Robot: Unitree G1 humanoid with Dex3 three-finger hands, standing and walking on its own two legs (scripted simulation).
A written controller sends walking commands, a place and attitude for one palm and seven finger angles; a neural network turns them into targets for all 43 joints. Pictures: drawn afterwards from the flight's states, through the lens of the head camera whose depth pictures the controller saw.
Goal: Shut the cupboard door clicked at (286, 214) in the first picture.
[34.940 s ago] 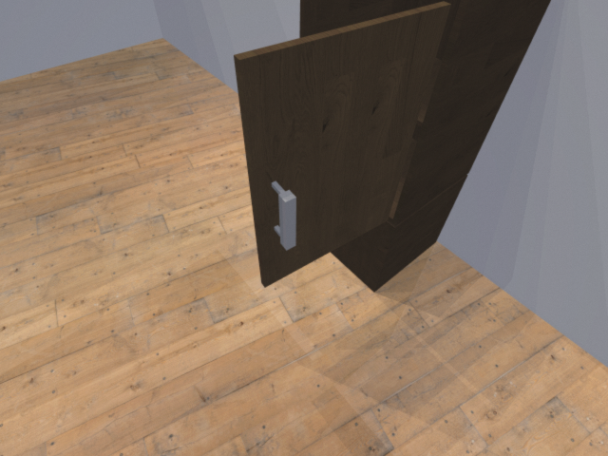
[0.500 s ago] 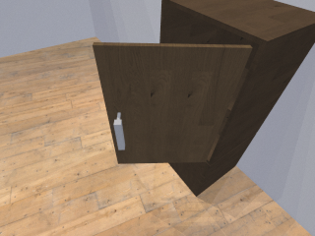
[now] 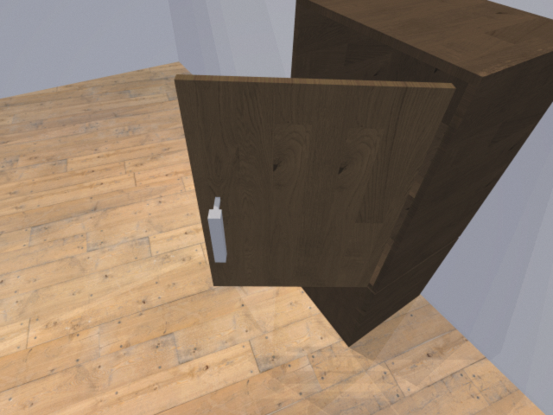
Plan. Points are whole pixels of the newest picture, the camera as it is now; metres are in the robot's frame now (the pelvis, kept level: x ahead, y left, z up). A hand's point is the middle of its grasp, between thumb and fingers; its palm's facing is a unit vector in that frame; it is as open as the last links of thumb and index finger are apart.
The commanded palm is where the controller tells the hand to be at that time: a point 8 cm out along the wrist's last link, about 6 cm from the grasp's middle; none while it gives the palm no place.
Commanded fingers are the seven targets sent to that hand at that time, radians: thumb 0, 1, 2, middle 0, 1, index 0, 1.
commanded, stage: look again from close up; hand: left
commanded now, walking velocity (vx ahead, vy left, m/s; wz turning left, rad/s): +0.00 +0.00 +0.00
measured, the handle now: (219, 230) +0.49 +0.15 -0.07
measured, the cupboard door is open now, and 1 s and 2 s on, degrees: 57 57 57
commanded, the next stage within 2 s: raise the hand and make a fist in 0.20 s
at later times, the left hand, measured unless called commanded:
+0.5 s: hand (149, 360) +0.20 +0.20 -0.03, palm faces +0.27 -0.96 -0.06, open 7.1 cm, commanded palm +0.11 +0.24 -0.07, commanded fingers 0.00 0.90 0.90 -0.38 -0.50 -0.38 -0.50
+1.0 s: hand (174, 379) +0.19 +0.17 -0.08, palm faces +0.06 -1.00 -0.03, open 4.8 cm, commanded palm +0.15 +0.23 -0.07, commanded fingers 0.00 0.90 0.90 -0.84 -1.00 -0.84 -1.00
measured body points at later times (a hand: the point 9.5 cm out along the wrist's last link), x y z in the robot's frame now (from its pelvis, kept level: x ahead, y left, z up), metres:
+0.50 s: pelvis -0.01 -0.01 -0.03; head -0.01 -0.01 +0.42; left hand +0.18 +0.25 -0.02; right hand +0.12 -0.26 -0.12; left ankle +0.04 +0.07 -0.74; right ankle +0.04 -0.14 -0.74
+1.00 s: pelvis +0.00 -0.05 -0.13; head +0.08 -0.04 +0.31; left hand +0.18 +0.22 -0.07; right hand +0.23 -0.24 -0.21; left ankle +0.04 +0.07 -0.74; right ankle +0.04 -0.14 -0.74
